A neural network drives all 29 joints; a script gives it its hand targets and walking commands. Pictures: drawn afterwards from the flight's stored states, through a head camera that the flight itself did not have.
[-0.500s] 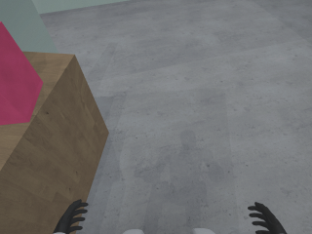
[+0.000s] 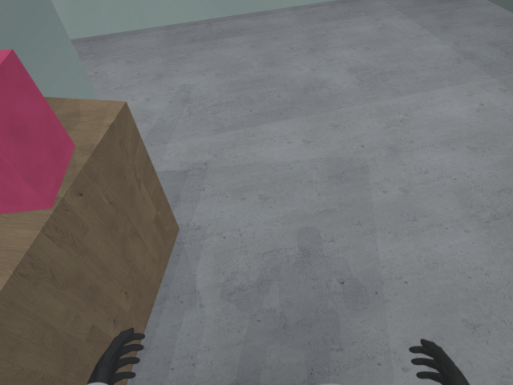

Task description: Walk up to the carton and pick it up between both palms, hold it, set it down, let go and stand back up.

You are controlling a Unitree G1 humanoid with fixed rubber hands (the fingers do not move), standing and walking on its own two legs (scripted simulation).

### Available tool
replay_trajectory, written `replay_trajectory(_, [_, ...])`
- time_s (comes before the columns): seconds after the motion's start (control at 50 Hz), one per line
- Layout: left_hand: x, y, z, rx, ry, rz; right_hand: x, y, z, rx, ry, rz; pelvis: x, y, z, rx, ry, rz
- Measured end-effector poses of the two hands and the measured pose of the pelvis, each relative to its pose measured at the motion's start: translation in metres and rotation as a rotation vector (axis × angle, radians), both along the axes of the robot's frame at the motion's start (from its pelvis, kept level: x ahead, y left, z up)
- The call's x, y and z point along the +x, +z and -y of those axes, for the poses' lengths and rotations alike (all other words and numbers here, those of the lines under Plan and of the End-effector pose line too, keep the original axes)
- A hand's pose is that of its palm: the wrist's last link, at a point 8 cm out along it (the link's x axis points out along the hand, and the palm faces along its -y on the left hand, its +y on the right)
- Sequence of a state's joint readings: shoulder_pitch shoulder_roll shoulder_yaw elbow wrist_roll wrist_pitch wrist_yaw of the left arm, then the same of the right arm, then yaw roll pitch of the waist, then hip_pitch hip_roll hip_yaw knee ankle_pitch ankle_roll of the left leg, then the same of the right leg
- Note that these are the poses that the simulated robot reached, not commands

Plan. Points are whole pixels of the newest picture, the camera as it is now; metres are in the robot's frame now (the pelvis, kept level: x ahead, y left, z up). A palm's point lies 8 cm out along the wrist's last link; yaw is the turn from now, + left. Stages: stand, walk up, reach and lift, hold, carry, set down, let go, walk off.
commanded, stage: stand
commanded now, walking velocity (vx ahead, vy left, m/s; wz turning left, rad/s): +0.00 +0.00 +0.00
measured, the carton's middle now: out of the picture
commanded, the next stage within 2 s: walk up in 1.26 s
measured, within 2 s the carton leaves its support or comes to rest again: neither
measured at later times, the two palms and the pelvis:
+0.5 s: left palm (103, 381) +0.14 +0.27 -0.07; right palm out of the picture +0.12 -0.27 -0.09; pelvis +0.00 +0.00 +0.00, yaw +0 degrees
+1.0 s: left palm out of the picture +0.13 +0.27 -0.07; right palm out of the picture +0.10 -0.27 -0.10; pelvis -0.02 +0.00 +0.00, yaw +0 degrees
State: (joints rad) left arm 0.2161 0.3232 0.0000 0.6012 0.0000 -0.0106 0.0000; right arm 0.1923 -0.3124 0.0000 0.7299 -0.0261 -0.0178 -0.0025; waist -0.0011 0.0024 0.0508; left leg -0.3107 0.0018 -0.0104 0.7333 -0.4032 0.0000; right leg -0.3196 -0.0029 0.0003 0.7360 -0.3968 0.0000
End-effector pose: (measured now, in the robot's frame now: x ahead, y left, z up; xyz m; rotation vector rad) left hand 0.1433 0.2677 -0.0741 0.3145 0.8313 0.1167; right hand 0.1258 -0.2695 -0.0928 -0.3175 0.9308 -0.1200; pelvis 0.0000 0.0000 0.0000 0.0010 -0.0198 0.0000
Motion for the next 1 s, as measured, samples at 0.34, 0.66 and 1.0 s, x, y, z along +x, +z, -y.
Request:
replay_trajectory(0.34, [0.001, 0.002, 0.0, 0.0, -0.003, 0.018, -0.004, -0.001, 0.001, 0.001, -0.01, -0.001, -0.001, 0.0, 0.0, 0.0, 0.0, 0.001])
replay_trajectory(0.66, [-0.001, 0.004, 0.0, 0.001, -0.006, 0.027, -0.011, -0.002, 0.003, 0.002, -0.019, -0.011, -0.004, 0.0, 0.0, 0.0, 0.0, 0.006])
replay_trajectory(1.0, [-0.017, 0.005, 0.0, 0.002, -0.004, 0.034, -0.028, -0.004, 0.005, 0.002, -0.027, -0.017, -0.017, 0.0, 0.0, 0.0, 0.0, 0.025])
